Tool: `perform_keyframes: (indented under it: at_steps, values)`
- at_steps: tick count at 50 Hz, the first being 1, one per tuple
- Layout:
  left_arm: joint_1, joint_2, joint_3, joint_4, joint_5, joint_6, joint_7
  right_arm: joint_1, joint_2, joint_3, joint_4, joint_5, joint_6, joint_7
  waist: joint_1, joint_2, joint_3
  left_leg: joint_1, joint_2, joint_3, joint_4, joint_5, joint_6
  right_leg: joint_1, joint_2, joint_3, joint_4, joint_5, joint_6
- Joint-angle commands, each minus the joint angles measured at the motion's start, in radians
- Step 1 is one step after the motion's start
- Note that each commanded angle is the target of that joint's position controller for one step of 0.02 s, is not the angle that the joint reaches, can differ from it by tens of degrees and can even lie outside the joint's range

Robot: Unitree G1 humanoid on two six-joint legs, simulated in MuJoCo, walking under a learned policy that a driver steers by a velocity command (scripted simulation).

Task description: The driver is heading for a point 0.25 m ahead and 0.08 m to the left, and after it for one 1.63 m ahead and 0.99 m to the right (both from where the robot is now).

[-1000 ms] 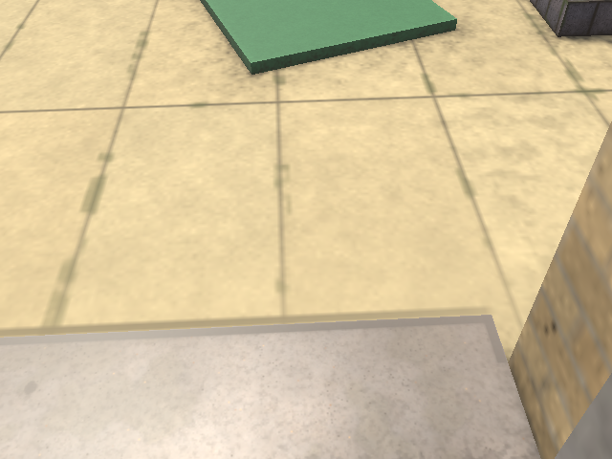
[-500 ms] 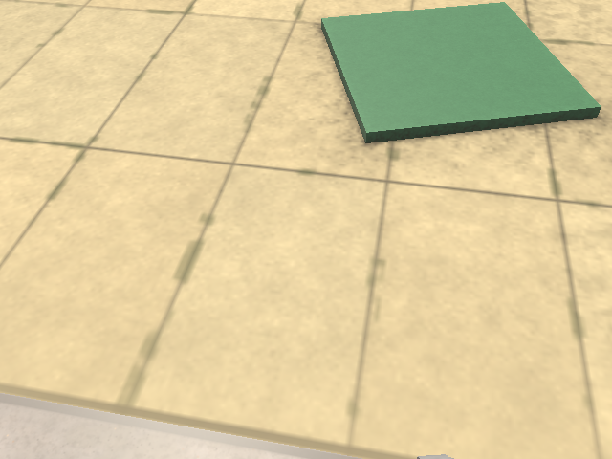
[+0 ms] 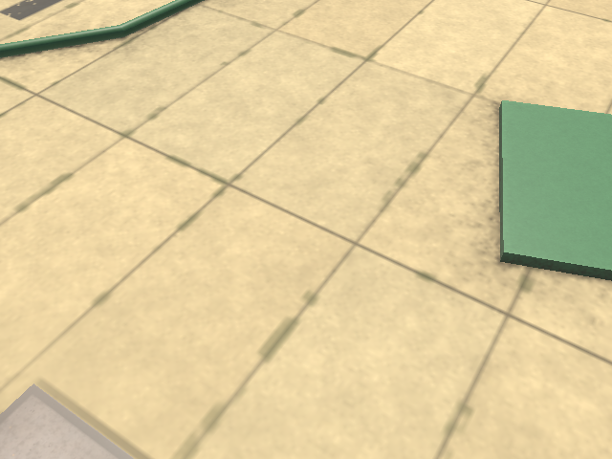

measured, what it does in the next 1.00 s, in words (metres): climbs, turning right: left foot, then right foot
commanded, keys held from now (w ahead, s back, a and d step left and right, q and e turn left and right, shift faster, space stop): w+q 0.04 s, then e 0.96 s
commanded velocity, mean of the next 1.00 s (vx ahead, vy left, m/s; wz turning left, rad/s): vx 0.14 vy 0.00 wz -0.27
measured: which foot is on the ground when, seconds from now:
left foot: up 0.00-0.20, down 0.22-0.62, up 0.64-1.00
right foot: down 0.00-0.24, up 0.26-0.58, down 0.60-1.00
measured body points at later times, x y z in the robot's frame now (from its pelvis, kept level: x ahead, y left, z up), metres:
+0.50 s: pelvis +0.18 -0.01 +0.03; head +0.21 -0.02 +0.48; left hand +0.29 +0.22 -0.10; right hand +0.29 -0.30 -0.08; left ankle +0.22 +0.11 -0.72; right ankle +0.17 -0.15 -0.64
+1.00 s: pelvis +0.19 -0.07 +0.02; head +0.22 -0.10 +0.47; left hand +0.45 +0.14 -0.05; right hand +0.33 -0.37 -0.06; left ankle +0.27 +0.07 -0.67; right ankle +0.20 -0.16 -0.72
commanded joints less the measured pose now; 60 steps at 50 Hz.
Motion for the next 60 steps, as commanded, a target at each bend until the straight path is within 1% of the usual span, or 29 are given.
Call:
perform_keyframes:
  at_steps: [1,2,5,10,11,12,13,14,15,16,17,18,20,21,23,25,29,30,31,32,34,37,44,54,55,56,57,58,60]
  values:
    - [-0.191,0.076,-0.003,-0.133,0.031,-0.047,0.008,-0.057,-0.033,-0.013,-0.053,-0.001,-0.012,0.028,-0.05,-0.057,0.024,0.117,0.025,0.006,-0.13,0.084,-0.018,0.034,-0.192,0.131,-0.397,0.33,-0.092]
    - [-0.151,0.101,0.007,-0.132,0.032,-0.041,0.013,-0.101,-0.018,-0.002,-0.07,-0.013,-0.018,0.03,-0.005,-0.008,0.013,0.07,0.021,0.021,-0.258,0.08,-0.024,0.17,-0.198,0.102,-0.385,0.432,-0.094]
    - [-0.027,0.148,0.027,-0.094,0.006,-0.027,-0.022,-0.184,0.013,0.002,-0.137,0.001,-0.005,0.019,0.029,-0.094,0.038,0.3,-0.006,0.112,-0.572,-0.067,-0.053,0.208,-0.192,0.079,-0.37,0.681,-0.117]
    - [-0.037,0.188,0.076,-0.081,-0.054,-0.023,-0.058,-0.127,-0.059,-0.031,-0.153,0.006,-0.007,-0.044,-0.063,-0.086,0.052,0.508,-0.065,0.098,-1.041,0.055,-0.05,0.433,-0.226,0.167,-0.162,1.091,-0.078]
    - [-0.022,0.16,0.075,-0.091,-0.054,-0.025,-0.067,-0.059,-0.106,-0.046,-0.134,0.014,-0.014,-0.066,-0.066,-0.106,-0.037,0.736,-0.055,0.085,-0.975,0.246,-0.003,0.34,-0.184,0.159,-0.091,1.102,-0.036]
    - [0.101,0.036,0.042,-0.101,-0.053,-0.038,-0.054,0.032,-0.156,-0.049,-0.119,0.004,-0.02,-0.075,-0.037,0.016,-0.269,1.229,0.128,-0.043,-0.768,0.725,0.168,0.037,-0.132,0.16,0.087,0.831,0.046]
    - [0.158,-0.002,0.011,-0.114,-0.06,-0.06,-0.056,0.277,-0.14,-0.038,-0.068,0.015,-0.016,-0.073,-0.112,0.167,-0.452,1.592,0.384,-0.363,-0.811,0.808,0.356,-0.251,-0.043,0.203,0.389,0.158,0.146]
    - [-0.037,0.095,0.057,-0.138,-0.066,-0.043,-0.067,0.446,-0.147,-0.07,-0.001,-0.022,-0.001,-0.093,-0.206,0.104,-0.342,1.529,0.411,-0.397,-0.933,0.787,0.324,-0.368,0.018,0.225,0.637,-0.362,0.118]
    - [-0.15,0.111,0.074,-0.191,-0.05,-0.028,-0.065,0.35,-0.234,-0.111,-0.014,-0.028,-0.017,-0.119,-0.166,0.024,-0.155,1.269,0.357,-0.265,-0.999,0.619,0.234,-0.399,-0.041,0.306,0.788,-0.325,0.081]
    - [-0.125,0.156,0.092,-0.177,-0.018,-0.023,-0.054,0.191,-0.213,-0.122,-0.057,-0.008,-0.024,-0.136,-0.094,0.022,-0.029,1.029,0.313,-0.155,-1.079,0.466,0.174,-0.357,-0.086,0.336,0.759,-0.261,0.059]
    - [-0.068,0.127,0.093,-0.152,0.002,-0.017,-0.048,0.055,-0.107,-0.091,-0.091,0.012,-0.021,-0.142,-0.023,0.006,0.003,0.9,0.287,-0.079,-1.153,0.381,0.148,-0.284,-0.103,0.334,0.675,-0.232,0.041]
    - [-0.056,0.057,0.075,-0.154,0.008,-0.012,-0.052,-0.001,-0.057,-0.078,-0.114,0.019,-0.017,-0.14,0.007,0.008,0.027,0.802,0.289,-0.039,-1.212,0.337,0.147,-0.218,-0.102,0.317,0.643,-0.196,0.046]
    - [-0.008,-0.011,0.066,-0.155,-0.019,0.005,-0.059,-0.03,-0.073,-0.085,-0.138,-0.006,-0.028,-0.145,0.057,-0.016,-0.011,0.715,0.262,0.037,-1.274,0.272,0.132,-0.104,-0.083,0.281,0.644,-0.087,0.06]
    - [0.009,0.005,0.073,-0.155,-0.041,0.005,-0.068,-0.085,-0.088,-0.093,-0.165,-0.016,-0.036,-0.151,0.076,-0.029,-0.016,0.676,0.226,0.112,-1.279,0.252,0.103,-0.049,-0.07,0.263,0.593,-0.023,0.068]
    - [-0.011,0.044,0.089,-0.164,-0.039,0.001,-0.085,-0.113,-0.121,-0.103,-0.185,-0.018,-0.042,-0.16,0.076,0.017,0.006,0.673,0.181,0.198,-1.277,0.191,0.059,-0.004,-0.07,0.237,0.436,0.073,0.077]
    - [-0.059,0.068,0.092,-0.198,-0.032,0.007,-0.083,-0.089,-0.146,-0.116,-0.179,-0.015,-0.046,-0.158,0.061,0.05,0.033,0.764,0.233,0.162,-1.263,0.162,0.055,-0.038,-0.1,0.283,0.287,0.07,0.07]
    - [-0.044,0.107,0.1,-0.224,-0.063,-0.009,-0.068,-0.077,-0.174,-0.132,-0.175,0.004,-0.041,-0.15,0.048,0.016,0.029,0.91,0.291,0.133,-1.151,0.009,0.045,-0.002,-0.07,0.258,-0.063,0.25,0.006]
    - [-0.071,0.154,0.123,-0.233,-0.064,-0.028,-0.069,-0.047,-0.134,-0.122,-0.166,0.002,-0.034,-0.151,0.018,-0.005,0.002,0.9,0.227,0.167,-1.081,-0.177,-0.011,0.067,-0.027,0.252,-0.111,0.339,-0.042]
    - [-0.102,0.286,0.168,-0.274,-0.114,0.021,-0.032,0.037,-0.083,-0.102,-0.126,0.094,0.033,-0.137,0.01,0.003,0.004,0.834,0.102,0.309,-0.737,-0.11,-0.135,0.047,-0.142,0.402,-0.158,0.874,-0.048]
    - [-0.065,0.381,0.187,-0.296,-0.091,0.047,-0.016,0.02,-0.02,-0.083,-0.186,0.079,0.062,-0.131,-0.01,-0.267,0.041,0.481,-0.027,0.27,-0.464,-0.592,-0.216,0.232,-0.268,0.673,-0.197,1.153,-0.167]
    - [-0.065,0.317,0.166,-0.34,-0.067,0.052,-0.032,0.013,-0.038,-0.076,-0.202,0.071,0.084,-0.115,0.019,-0.184,-0.07,0.325,-0.026,0.02,-0.128,-0.645,-0.201,0.271,-0.293,0.729,-0.211,0.88,-0.257]
    - [-0.201,0.197,0.127,-0.397,-0.103,0.083,-0.008,-0.054,-0.1,-0.09,-0.239,0.05,0.078,-0.127,-0.018,-0.155,-0.02,0.312,0.004,-0.017,-0.157,-0.471,-0.187,0.161,-0.225,0.66,-0.249,0.625,-0.19]
    - [-0.19,0.23,0.142,-0.465,-0.094,0.099,0.055,-0.124,-0.048,-0.055,-0.32,0.041,0.061,-0.149,-0.007,-0.181,-0.083,0.34,-0.054,-0.021,-0.4,-0.348,-0.188,0.245,-0.167,0.636,-0.215,0.709,-0.165]
    - [-0.277,0.241,0.156,-0.541,-0.108,0.133,0.033,-0.056,-0.046,-0.055,-0.289,0.055,0.032,-0.112,-0.017,-0.181,0.008,0.683,-0.107,-0.003,-0.913,-0.282,-0.171,0.097,-0.081,0.788,-0.21,0.353,-0.142]
    - [-0.281,0.238,0.155,-0.548,-0.114,0.131,0.03,-0.017,-0.054,-0.063,-0.276,0.05,0.031,-0.11,-0.037,-0.18,0.008,0.768,-0.087,-0.001,-1.006,-0.207,-0.151,0.055,-0.055,0.778,-0.185,0.295,-0.115]
    - [-0.267,0.206,0.147,-0.558,-0.106,0.126,0.028,0.02,-0.109,-0.077,-0.273,0.031,0.033,-0.114,-0.033,-0.106,-0.009,0.871,0.046,-0.097,-1.028,-0.126,-0.104,-0.037,-0.003,0.722,-0.088,0.139,-0.07]
    - [-0.227,0.179,0.139,-0.574,-0.104,0.115,0.023,-0.008,-0.195,-0.093,-0.287,0.009,0.045,-0.122,0.019,0.186,0.019,0.935,0.259,-0.306,-1.072,0.114,0.019,-0.239,0.156,0.513,0.135,-0.145,-0.003]
    - [-0.259,0.263,0.163,-0.576,-0.095,0.091,0.011,0.008,-0.177,-0.1,-0.295,-0.003,0.047,-0.121,-0.018,0.325,0.02,0.899,0.403,-0.494,-1.144,0.185,0.16,-0.34,0.14,0.417,0.401,-0.275,0.059]
    - [-0.223,0.305,0.185,-0.516,-0.105,0.093,0.002,-0.07,-0.095,-0.078,-0.327,0.025,0.052,-0.14,0.013,0.108,0.045,0.864,0.288,-0.305,-1.118,0.032,0.085,-0.327,0.068,0.426,0.627,-0.134,0.103]
Next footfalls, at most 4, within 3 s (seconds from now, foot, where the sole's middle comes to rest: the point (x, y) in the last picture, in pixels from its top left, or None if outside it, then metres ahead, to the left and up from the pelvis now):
0.22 left None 0.26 0.12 -0.75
0.60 right None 0.24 -0.16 -0.75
1.12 left None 0.30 0.02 -0.75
1.54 right None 0.09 -0.19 -0.75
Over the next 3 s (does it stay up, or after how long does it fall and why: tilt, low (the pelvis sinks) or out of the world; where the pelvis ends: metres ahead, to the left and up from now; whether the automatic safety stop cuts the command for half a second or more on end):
stays up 0.43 -0.43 0.01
